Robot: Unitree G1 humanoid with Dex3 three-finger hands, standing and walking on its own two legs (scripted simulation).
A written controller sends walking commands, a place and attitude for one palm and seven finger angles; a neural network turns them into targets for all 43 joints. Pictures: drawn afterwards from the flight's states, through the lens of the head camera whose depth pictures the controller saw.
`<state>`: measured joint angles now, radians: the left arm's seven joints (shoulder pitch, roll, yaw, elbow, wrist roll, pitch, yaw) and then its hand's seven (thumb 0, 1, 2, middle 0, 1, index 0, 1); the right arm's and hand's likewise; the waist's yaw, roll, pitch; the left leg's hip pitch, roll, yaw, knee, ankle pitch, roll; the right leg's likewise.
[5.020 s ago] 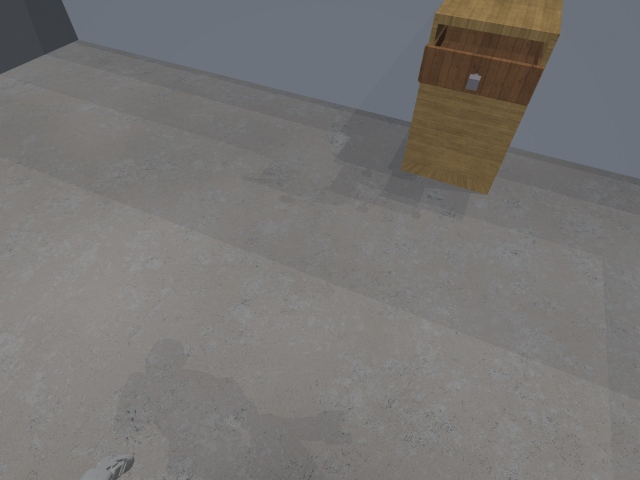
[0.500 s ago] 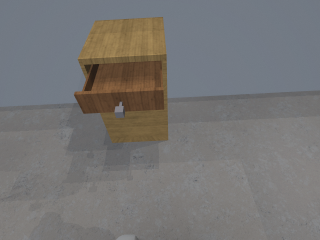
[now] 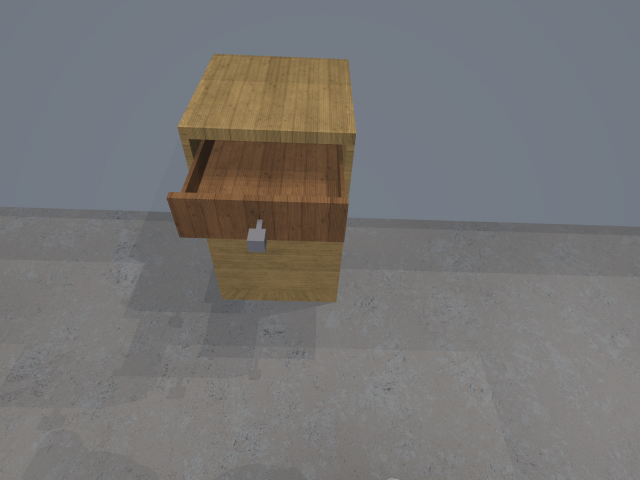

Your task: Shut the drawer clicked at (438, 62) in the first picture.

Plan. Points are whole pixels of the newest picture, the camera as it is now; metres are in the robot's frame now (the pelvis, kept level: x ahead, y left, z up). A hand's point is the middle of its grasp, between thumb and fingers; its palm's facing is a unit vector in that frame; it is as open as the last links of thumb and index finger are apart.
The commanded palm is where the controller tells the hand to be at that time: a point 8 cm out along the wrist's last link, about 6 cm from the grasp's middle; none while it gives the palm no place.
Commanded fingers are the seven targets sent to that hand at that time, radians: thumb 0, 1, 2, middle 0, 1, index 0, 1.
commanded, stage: take the last steps up to it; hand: left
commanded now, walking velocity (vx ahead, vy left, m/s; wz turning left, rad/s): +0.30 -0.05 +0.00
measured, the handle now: (258, 234) +0.62 +0.17 -0.14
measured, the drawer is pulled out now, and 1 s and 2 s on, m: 0.22 0.22 0.22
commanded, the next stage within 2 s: come to a stop and stand still in 0.58 s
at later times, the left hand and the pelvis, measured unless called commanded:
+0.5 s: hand out of the picture +0.10 +0.09 -0.17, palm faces +0.10 -0.98 -0.15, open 7.3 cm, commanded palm none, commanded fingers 0.00 0.90 0.90 -0.20 -0.30 -0.20 -0.30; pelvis +0.14 -0.05 +0.00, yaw +2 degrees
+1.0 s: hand (231, 402) +0.28 +0.16 -0.18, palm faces +0.07 -0.97 -0.21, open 7.3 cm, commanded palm none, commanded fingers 0.00 0.90 0.90 -0.20 -0.30 -0.20 -0.30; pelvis +0.23 -0.03 +0.00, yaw +1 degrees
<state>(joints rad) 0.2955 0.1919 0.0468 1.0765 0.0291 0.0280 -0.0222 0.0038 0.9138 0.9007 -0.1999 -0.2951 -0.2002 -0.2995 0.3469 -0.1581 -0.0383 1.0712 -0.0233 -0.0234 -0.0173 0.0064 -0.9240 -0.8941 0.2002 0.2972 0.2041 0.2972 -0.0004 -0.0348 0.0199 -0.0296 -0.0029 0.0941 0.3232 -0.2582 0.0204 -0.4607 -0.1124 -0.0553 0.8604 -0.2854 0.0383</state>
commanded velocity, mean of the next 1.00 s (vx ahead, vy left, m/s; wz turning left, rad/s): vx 0.08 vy -0.04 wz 0.03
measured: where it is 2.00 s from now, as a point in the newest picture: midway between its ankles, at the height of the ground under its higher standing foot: outside the picture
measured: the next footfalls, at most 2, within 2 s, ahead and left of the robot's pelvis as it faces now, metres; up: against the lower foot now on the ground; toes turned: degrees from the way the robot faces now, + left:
right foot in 0.14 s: +0.13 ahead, -0.14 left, +0.00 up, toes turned -7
left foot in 0.64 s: +0.31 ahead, +0.08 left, +0.00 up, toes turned +10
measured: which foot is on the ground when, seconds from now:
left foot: down 0.00-0.14, up 0.16-0.62, down 0.64-1.00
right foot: up 0.00-0.12, down 0.14-0.66, up 0.68-1.00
